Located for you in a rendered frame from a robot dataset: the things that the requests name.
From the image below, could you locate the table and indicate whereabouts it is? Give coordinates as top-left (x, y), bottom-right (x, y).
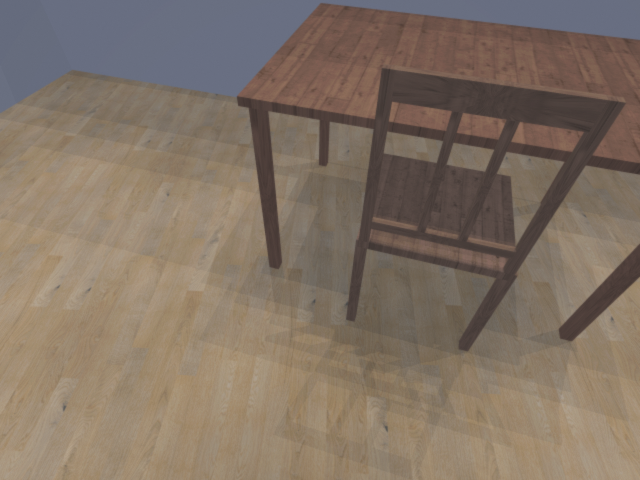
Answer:
top-left (237, 3), bottom-right (640, 341)

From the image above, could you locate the chair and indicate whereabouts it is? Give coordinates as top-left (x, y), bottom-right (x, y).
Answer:
top-left (346, 64), bottom-right (626, 351)

